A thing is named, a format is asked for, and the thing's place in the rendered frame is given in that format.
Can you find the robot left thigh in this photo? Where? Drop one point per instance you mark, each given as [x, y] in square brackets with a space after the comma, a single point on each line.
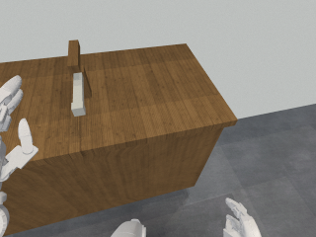
[130, 229]

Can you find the tap lever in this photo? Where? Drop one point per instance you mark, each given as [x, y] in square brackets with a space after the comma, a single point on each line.
[77, 106]

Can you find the counter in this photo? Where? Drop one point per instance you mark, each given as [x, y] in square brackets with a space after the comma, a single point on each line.
[153, 117]

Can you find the robot left hand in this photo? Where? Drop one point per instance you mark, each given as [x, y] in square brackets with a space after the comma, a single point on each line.
[10, 97]

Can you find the robot right hand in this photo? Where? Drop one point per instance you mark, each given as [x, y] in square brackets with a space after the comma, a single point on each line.
[245, 227]

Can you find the robot left forearm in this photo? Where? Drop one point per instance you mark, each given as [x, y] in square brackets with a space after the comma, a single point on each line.
[4, 214]

